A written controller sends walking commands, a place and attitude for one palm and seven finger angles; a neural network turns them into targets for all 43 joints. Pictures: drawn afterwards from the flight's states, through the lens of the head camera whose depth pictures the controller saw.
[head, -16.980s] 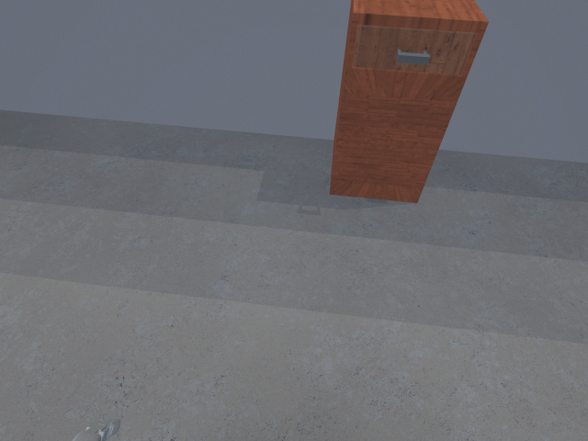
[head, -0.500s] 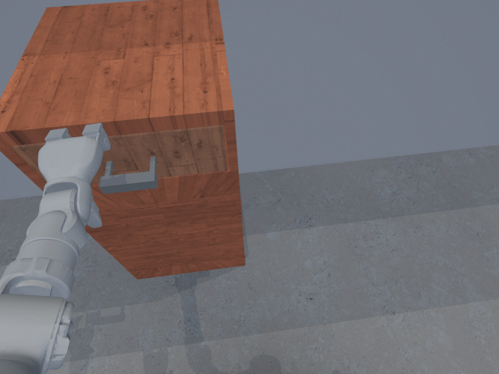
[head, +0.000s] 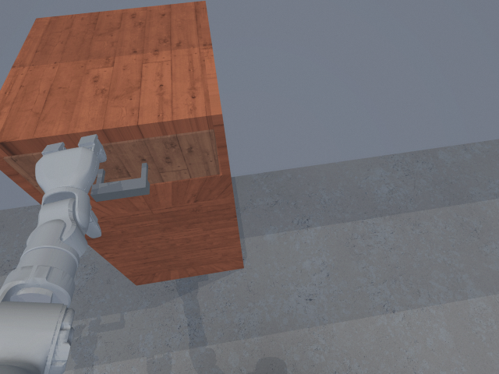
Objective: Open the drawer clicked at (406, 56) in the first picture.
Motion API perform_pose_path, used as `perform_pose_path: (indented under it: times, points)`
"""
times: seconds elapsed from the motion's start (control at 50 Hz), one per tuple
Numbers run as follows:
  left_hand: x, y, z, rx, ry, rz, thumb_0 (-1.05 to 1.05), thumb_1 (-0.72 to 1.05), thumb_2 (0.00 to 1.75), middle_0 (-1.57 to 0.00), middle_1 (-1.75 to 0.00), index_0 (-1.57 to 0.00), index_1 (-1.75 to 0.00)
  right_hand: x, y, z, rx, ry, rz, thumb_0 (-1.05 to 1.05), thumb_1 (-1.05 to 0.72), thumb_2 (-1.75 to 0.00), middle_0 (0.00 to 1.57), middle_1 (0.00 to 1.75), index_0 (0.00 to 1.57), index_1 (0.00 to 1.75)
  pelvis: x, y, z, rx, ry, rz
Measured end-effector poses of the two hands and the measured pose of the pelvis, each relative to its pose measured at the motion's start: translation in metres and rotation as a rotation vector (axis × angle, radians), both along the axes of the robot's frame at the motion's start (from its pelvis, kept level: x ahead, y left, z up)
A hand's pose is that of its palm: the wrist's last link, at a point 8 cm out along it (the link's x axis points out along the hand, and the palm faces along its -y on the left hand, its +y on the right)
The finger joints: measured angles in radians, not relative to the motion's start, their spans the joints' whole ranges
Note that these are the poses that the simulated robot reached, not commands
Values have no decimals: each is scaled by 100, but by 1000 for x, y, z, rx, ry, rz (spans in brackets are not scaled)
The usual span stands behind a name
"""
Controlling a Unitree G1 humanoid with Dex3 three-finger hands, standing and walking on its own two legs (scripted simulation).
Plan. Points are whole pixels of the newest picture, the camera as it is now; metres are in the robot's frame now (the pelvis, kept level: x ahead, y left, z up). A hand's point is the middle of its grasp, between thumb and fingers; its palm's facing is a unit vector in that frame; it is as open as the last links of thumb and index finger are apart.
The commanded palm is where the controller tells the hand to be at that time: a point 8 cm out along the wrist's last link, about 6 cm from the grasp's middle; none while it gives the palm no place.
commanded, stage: move the hooked fingers above the handle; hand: left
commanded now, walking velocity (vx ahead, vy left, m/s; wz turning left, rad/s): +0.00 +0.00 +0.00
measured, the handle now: (122, 180) +0.48 +0.27 -0.03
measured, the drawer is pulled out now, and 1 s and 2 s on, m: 0.00 0.00 0.00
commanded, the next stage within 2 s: lower the fingers behind the handle in 1.68 s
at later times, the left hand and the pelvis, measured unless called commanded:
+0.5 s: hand (110, 178) +0.44 +0.26 +0.03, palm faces +0.01 +0.01 -1.00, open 13.5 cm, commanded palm +0.41 +0.29 +0.10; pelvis -0.01 +0.00 -0.01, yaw +0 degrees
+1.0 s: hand (104, 179) +0.44 +0.27 +0.03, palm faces +0.07 -0.03 -1.00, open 13.8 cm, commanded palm +0.40 +0.29 +0.10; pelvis -0.01 +0.01 -0.01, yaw +1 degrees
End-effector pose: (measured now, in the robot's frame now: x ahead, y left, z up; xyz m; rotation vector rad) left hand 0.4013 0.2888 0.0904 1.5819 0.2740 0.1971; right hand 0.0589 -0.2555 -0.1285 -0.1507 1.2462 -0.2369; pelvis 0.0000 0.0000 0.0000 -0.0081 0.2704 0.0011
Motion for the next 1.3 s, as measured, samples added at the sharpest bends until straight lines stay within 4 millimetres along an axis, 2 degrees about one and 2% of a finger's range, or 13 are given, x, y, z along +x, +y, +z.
perform_pose_path:
  times: [0.08,0.16,0.26,0.4,0.58,0.72,0.78,0.84,0.94,1.02,1.1,1.2,1.3]
  points:
    - [-7,9,1,-12,68,-12,0,-48,30,-34,-121,-32,-121,2,-3,7,-25,-9,17,0,-90,-90,20,29,20,30,0,-3,2,-4,-17,25]
    - [-6,-9,-3,-41,85,-139,-1,-49,30,-33,-120,-32,-121,5,-12,13,-74,-13,44,0,-90,-90,20,29,21,30,-2,-3,1,-9,-21,47]
    - [8,-36,-10,-74,9,-264,-1,-49,30,-32,-120,-32,-120,5,-21,15,-115,-19,46,0,-90,-90,20,29,20,30,-5,0,-5,-12,4,45]
    - [18,-39,-10,-35,-94,-231,0,-48,30,-41,-126,-33,-122,-8,-17,4,-84,18,28,0,-90,-90,20,29,20,30,-7,3,-9,-9,38,16]
    - [16,-24,2,-27,-12,-86,0,-49,30,-36,-122,-36,-124,-20,2,0,-8,25,-26,0,-90,-90,20,29,20,30,-7,0,-2,0,7,-8]
    - [1,5,1,-8,69,-57,0,-49,30,-33,-120,-33,-122,-22,-6,7,-41,18,-18,0,-90,-90,20,30,21,30,-6,-1,0,-5,-4,8]
    - [-6,2,-7,-22,88,-115,0,-49,30,-32,-120,-33,-121,-21,-14,11,-72,24,1,0,-90,-90,20,30,21,30,-7,0,-1,-10,-3,25]
    - [-8,-11,-14,-57,58,-196,-1,-49,30,-32,-120,-32,-121,-17,-20,13,-101,29,18,0,-90,-90,20,29,20,30,-7,2,-3,-14,0,36]
    - [3,-26,-11,-68,-70,-251,0,-49,30,-32,-120,-32,-121,-9,-23,12,-122,16,28,0,-90,-90,20,29,20,30,-7,4,-8,-15,18,37]
    - [13,-24,-2,-40,-126,-204,0,-49,30,-38,-124,-32,-121,-5,-17,7,-94,5,25,0,-90,-90,20,29,20,30,-7,6,-9,-16,29,25]
    - [14,-24,2,-23,-88,-137,0,-48,30,-39,-125,-35,-124,-3,-5,2,-38,-3,13,0,-90,-90,20,29,20,30,-4,7,-6,-11,20,7]
    - [5,-4,5,-22,6,-31,0,-48,30,-36,-123,-34,-123,0,8,2,3,-22,-4,0,-90,-90,20,29,20,30,-2,5,0,-5,-6,-3]
    - [-10,3,2,-31,60,-80,0,-49,30,-33,-121,-33,-122,3,6,8,-14,-29,14,0,-90,-90,20,29,21,30,0,3,2,-8,-22,15]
